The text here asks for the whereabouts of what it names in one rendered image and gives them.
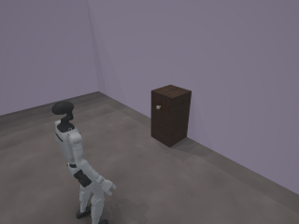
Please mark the drawer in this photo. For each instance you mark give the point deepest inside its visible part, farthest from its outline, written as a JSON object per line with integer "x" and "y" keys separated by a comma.
{"x": 163, "y": 107}

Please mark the right robot upper arm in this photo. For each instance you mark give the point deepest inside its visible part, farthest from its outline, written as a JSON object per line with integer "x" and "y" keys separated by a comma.
{"x": 75, "y": 141}

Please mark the robot right thigh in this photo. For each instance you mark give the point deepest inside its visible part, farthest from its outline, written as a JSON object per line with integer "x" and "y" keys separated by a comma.
{"x": 96, "y": 189}

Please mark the left robot upper arm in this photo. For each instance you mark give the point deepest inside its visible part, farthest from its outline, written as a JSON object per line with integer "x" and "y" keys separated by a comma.
{"x": 55, "y": 124}

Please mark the left robot shin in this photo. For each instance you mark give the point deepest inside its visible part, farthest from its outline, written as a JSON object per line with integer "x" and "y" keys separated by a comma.
{"x": 84, "y": 197}

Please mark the cabinet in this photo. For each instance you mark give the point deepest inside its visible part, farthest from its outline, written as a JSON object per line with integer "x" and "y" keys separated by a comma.
{"x": 170, "y": 129}

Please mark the right robot forearm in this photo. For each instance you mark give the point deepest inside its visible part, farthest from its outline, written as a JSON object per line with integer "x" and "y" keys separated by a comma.
{"x": 90, "y": 172}

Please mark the robot right hand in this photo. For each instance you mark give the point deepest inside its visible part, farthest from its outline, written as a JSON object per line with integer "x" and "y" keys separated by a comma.
{"x": 107, "y": 186}

